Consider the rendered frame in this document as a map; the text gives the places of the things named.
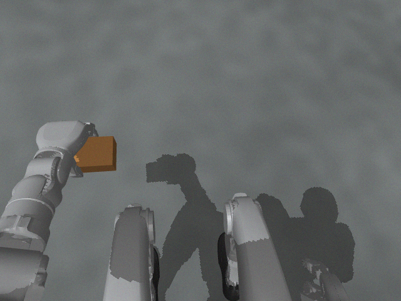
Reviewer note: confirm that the left robot hand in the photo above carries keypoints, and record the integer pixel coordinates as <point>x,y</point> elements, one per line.
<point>69,135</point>

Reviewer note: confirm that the right robot hand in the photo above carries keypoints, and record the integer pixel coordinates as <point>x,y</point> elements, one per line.
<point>330,288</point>

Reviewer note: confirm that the left robot arm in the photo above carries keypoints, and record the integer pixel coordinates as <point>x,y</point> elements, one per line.
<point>24,225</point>

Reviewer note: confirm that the small box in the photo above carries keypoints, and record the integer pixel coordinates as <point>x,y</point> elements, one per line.
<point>97,155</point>

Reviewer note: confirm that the right robot foot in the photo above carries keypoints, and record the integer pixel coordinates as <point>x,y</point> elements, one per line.
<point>230,292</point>

